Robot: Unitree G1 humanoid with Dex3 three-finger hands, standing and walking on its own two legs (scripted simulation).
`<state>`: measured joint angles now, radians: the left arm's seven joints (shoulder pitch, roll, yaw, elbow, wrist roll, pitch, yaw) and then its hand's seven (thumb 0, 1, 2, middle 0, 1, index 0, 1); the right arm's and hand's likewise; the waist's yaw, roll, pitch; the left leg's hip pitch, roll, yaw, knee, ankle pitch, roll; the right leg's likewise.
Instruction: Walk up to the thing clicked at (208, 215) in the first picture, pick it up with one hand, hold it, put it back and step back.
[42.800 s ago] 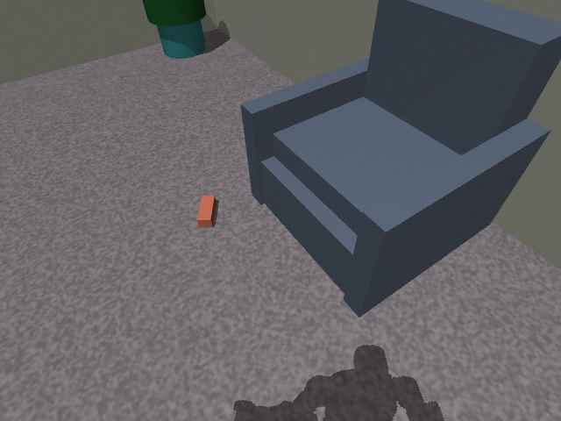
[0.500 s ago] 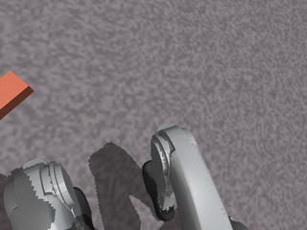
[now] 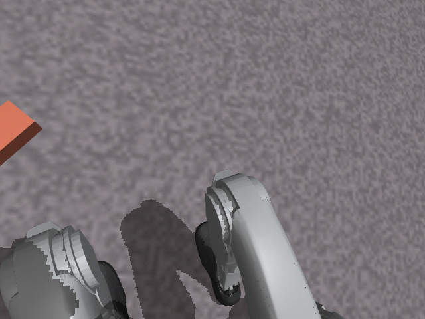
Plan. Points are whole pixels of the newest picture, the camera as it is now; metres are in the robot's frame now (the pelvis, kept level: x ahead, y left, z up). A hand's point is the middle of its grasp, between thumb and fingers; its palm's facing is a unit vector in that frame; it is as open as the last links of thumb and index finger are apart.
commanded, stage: rise first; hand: left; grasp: from above
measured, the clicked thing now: out of the picture +0.50 +0.32 -0.29
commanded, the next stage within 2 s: approach in 1.52 s
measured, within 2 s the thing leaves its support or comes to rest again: neither
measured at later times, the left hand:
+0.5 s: hand out of the picture +0.45 +0.38 -0.17, palm faces -0.26 -0.33 -0.91, open 14.3 cm
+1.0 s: hand out of the picture +0.45 +0.37 -0.17, palm faces -0.26 -0.35 -0.90, open 14.2 cm
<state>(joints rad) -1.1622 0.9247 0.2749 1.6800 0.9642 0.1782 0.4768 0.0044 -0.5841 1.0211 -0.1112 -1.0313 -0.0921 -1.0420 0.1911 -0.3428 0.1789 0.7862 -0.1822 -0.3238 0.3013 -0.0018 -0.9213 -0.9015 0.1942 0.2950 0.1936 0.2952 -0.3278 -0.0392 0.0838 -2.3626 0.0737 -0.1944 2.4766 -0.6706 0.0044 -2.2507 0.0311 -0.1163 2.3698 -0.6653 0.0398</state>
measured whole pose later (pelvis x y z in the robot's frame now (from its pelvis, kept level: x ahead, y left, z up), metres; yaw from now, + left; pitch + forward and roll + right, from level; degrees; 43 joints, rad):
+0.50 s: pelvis +0.00 +0.00 +0.00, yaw +0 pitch +30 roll -10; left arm -1.13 0.92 0.28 1.67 0.95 0.18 0.48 0.00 -0.58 1.02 -0.11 -1.02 -0.09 -1.03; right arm 0.17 -0.34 0.18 0.78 -0.18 -0.34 0.31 0.00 -0.92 -0.90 0.19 0.30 0.19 0.30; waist -0.32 -0.05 0.08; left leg -2.36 0.07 -0.19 2.48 -0.67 0.01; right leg -2.24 0.03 -0.12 2.37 -0.67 0.04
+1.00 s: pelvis +0.00 +0.00 +0.00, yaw +0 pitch +30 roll -10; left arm -1.13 0.94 0.30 1.68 0.96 0.17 0.47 0.00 -0.57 1.00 -0.11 -1.03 -0.09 -1.03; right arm 0.19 -0.34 0.18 0.78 -0.19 -0.33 0.31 0.00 -0.92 -0.90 0.19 0.29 0.19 0.30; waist -0.33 -0.04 0.10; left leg -2.36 0.07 -0.19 2.48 -0.66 0.01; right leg -2.24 0.03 -0.12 2.37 -0.66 0.04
